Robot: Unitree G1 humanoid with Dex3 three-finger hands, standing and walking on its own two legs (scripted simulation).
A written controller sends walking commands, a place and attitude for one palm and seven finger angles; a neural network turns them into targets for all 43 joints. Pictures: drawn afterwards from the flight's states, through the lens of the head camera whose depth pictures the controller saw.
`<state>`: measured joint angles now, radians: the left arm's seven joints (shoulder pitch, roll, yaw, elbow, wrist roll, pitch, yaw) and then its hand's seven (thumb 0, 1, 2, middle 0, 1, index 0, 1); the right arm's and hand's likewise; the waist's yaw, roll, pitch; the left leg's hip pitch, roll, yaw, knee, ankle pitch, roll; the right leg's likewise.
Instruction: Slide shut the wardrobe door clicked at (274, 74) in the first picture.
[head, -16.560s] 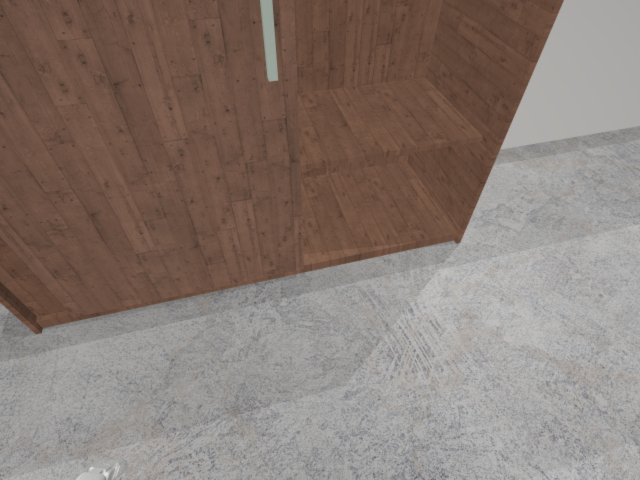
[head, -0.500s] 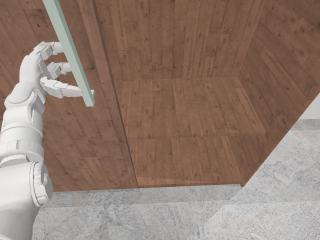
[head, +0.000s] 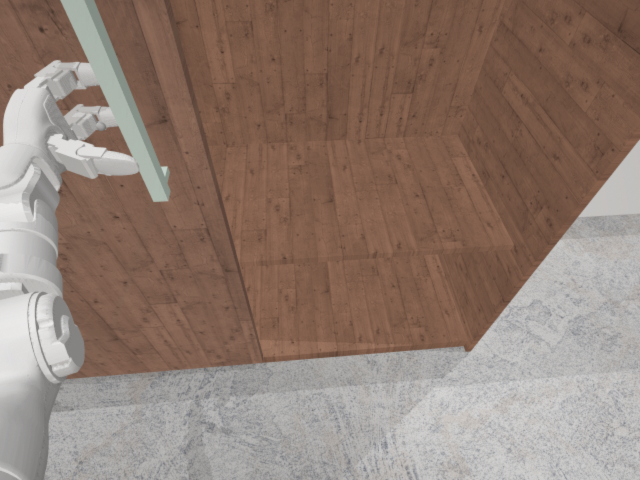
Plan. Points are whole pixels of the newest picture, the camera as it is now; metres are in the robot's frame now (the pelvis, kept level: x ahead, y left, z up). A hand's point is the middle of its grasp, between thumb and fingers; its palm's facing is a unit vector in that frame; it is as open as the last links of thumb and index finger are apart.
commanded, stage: slide the fingers in behind the handle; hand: left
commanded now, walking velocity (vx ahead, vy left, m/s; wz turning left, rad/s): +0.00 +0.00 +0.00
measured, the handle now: (126, 96) +0.52 +0.21 +0.22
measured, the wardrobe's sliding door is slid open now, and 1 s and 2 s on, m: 0.67 0.67 0.67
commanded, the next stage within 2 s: move the hooked fingers beside the handle in 0.24 s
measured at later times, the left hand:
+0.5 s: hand (101, 131) +0.47 +0.23 +0.20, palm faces +0.06 -1.00 +0.00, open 13.7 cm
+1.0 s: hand (99, 132) +0.47 +0.23 +0.20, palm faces +0.06 -1.00 -0.02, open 13.7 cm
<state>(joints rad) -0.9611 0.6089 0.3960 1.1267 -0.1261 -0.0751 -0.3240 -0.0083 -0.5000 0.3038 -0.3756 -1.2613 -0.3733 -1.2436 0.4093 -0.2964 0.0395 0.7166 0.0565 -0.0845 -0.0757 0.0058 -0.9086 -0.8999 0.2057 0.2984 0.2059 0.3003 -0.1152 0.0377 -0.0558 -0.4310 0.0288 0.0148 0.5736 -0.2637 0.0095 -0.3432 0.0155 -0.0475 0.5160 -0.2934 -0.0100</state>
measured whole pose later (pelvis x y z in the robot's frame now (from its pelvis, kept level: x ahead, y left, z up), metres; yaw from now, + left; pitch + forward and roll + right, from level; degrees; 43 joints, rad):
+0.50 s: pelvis +0.00 +0.01 +0.00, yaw +0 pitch +7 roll -1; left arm -0.92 0.54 0.38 1.03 -0.13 -0.06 -0.27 -0.01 -0.50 0.30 -0.36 -1.24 -0.34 -1.23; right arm 0.38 -0.29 0.04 0.69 0.05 -0.09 -0.07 0.01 -0.91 -0.90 0.21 0.30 0.21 0.30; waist -0.10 0.03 -0.07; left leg -0.43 0.02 0.03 0.58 -0.27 0.02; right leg -0.34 0.00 -0.04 0.52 -0.30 0.01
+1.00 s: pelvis +0.01 +0.00 +0.00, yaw +0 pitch +7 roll -1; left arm -0.88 0.56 0.38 0.98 -0.14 -0.02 -0.30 -0.01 -0.50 0.30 -0.35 -1.23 -0.34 -1.23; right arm 0.38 -0.29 0.04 0.67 0.06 -0.08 -0.07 0.01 -0.91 -0.90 0.21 0.30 0.21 0.30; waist -0.09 0.04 -0.06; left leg -0.41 0.02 0.02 0.57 -0.28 0.01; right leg -0.33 0.01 -0.04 0.51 -0.30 0.00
